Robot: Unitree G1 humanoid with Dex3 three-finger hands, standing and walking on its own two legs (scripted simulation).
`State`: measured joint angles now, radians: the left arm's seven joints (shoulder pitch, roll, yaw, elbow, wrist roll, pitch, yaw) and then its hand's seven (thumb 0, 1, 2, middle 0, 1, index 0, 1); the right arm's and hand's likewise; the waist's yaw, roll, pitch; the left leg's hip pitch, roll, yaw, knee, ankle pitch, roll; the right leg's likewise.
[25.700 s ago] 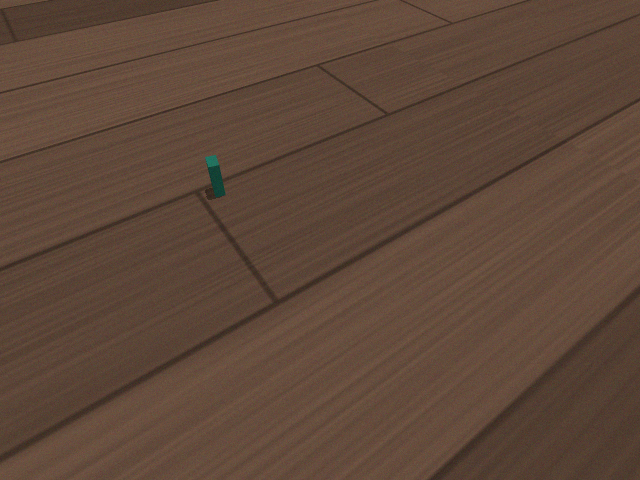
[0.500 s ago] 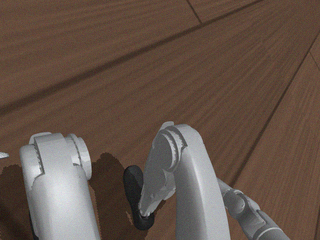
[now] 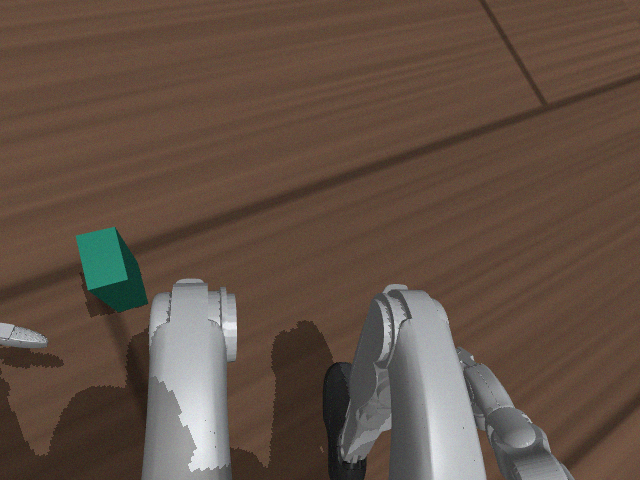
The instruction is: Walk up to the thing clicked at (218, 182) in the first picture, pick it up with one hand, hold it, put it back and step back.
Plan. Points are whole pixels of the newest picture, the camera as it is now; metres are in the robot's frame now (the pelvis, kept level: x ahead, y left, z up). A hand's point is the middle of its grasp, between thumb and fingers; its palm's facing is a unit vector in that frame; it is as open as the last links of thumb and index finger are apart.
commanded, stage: home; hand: left
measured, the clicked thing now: (116, 274) +0.36 +0.28 -0.25
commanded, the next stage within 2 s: none
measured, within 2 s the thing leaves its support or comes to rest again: neither
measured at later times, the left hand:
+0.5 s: hand out of the picture +0.24 +0.31 +0.10, palm faces +0.30 -0.83 -0.47, open 17.3 cm
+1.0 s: hand out of the picture +0.25 +0.22 +0.31, palm faces +0.25 -0.91 -0.33, open 16.5 cm
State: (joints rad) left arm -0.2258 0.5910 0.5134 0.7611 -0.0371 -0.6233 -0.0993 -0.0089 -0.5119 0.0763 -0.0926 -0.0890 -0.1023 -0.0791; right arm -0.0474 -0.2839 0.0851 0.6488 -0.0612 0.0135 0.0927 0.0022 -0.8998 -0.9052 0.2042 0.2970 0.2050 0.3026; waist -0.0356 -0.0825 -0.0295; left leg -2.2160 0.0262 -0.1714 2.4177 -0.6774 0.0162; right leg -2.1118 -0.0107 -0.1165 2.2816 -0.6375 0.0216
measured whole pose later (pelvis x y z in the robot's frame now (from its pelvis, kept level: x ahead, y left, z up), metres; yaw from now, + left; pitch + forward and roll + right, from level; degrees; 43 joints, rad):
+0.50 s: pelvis +0.03 -0.02 +0.20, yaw +7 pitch +30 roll -3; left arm 0.09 0.38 0.28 0.33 -0.01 0.06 0.11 -0.01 -0.52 0.07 -0.07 -0.05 -0.07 -0.05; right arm 0.08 -0.25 0.00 0.53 0.05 0.05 -0.08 0.01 -0.90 -0.91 0.20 0.30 0.20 0.30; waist -0.01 0.00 -0.15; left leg -1.63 0.04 -0.06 1.75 -0.64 -0.02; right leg -1.60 -0.02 -0.05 1.71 -0.62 0.00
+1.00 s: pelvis +0.09 +0.00 +0.37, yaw +9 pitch +12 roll -3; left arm 0.44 0.24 -0.01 -0.02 -0.02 0.29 0.20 0.00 -0.36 0.16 -0.08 -0.08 -0.08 -0.08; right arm 0.29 -0.20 0.03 0.48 0.03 -0.06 -0.20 0.01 -0.90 -0.91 0.20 0.30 0.20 0.30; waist -0.04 0.04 -0.16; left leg -0.76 0.05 -0.03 1.06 -0.51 0.00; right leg -0.71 -0.01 -0.06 0.99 -0.48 0.02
